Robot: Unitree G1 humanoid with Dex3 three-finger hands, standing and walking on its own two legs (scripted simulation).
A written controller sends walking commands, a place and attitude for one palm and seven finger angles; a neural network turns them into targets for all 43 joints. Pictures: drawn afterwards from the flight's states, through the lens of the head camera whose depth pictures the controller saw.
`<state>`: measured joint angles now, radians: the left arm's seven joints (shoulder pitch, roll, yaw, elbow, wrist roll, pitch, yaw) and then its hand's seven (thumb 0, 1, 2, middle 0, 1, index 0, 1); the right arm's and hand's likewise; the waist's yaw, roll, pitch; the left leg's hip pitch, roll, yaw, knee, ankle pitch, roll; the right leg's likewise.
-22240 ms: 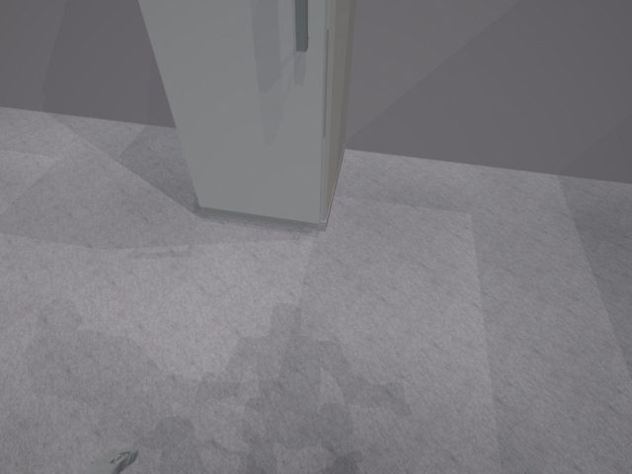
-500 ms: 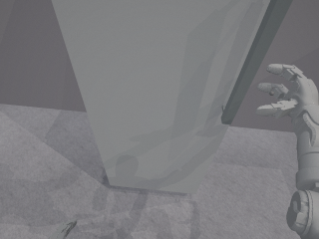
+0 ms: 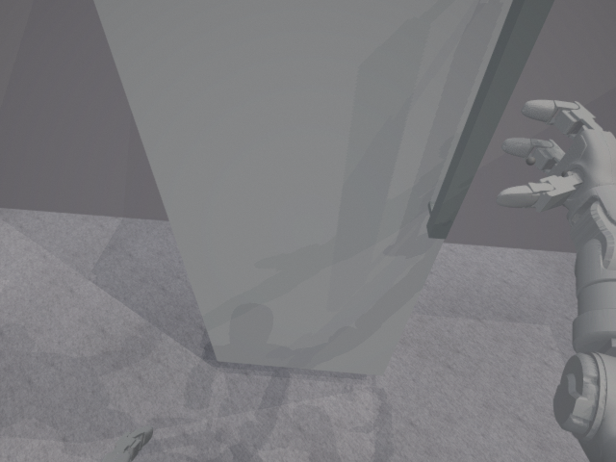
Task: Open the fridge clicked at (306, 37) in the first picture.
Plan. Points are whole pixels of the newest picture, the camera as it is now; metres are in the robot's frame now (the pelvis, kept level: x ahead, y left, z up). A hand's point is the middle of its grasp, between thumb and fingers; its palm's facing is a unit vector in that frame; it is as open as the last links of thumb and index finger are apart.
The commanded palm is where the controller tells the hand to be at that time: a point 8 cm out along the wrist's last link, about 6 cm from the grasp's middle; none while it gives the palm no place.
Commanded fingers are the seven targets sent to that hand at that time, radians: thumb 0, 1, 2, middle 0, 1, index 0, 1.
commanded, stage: move the hooked fingers beside the handle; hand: right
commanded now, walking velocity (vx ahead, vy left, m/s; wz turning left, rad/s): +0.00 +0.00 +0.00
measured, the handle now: (476, 112) +0.50 -0.15 +0.24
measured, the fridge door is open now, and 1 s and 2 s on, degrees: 0 0 0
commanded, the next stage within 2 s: feel for the door with the fingertips in 0.38 s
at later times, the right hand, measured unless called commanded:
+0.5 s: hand (521, 175) +0.43 -0.21 +0.20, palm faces +0.03 +1.00 +0.01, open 14.0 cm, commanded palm +0.41 -0.26 +0.21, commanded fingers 0.00 0.50 -0.30 0.30 1.20 0.30 1.20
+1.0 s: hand (488, 164) +0.43 -0.16 +0.21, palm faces +0.01 +1.00 +0.02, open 14.0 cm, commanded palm +0.41 -0.23 +0.21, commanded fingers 0.00 0.50 -0.30 0.30 1.20 0.30 1.20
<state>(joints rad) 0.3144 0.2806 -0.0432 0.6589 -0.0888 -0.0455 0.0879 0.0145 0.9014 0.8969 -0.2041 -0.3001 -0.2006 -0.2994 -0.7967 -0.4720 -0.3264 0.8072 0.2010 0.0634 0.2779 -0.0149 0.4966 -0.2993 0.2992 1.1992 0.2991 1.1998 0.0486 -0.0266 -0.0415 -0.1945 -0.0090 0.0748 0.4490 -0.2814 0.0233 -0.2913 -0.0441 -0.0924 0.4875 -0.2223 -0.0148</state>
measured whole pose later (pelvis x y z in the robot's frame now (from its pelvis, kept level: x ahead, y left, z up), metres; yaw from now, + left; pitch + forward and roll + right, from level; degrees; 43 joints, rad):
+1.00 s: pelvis +0.00 +0.00 +0.00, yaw +0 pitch +1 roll +0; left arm 0.28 0.26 -0.04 0.66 -0.08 -0.03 0.07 0.02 0.90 0.90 -0.20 -0.30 -0.20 -0.30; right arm -0.76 -0.35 -0.27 0.69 0.18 0.13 0.16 -0.01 0.50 -0.30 0.30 1.20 0.30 1.20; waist 0.04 -0.03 -0.04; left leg -0.18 -0.01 0.07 0.44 -0.28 0.03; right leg -0.26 -0.04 -0.10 0.47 -0.22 -0.01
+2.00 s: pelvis +0.00 +0.00 +0.00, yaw +0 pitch +2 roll +1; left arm 0.31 0.27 -0.03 0.68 -0.08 -0.06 0.07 0.01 0.90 0.90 -0.20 -0.30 -0.20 -0.30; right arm -0.85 -0.36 -0.25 0.82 0.18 0.08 0.17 -0.01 0.50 -0.30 0.30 1.20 0.30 1.20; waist 0.05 -0.04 -0.03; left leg -0.21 -0.01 0.07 0.45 -0.28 0.02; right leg -0.30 -0.04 -0.09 0.49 -0.22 -0.02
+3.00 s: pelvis +0.00 +0.01 +0.00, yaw +0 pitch +1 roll +0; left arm 0.30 0.27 -0.02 0.69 -0.07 -0.03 0.07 0.01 0.90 0.90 -0.20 -0.30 -0.20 -0.30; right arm -0.84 -0.30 -0.22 0.78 0.18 0.11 0.10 -0.01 0.50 -0.30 0.30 1.20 0.30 1.20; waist 0.05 -0.04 -0.03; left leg -0.18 -0.02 0.07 0.43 -0.27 0.03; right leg -0.27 -0.04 -0.08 0.46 -0.20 -0.01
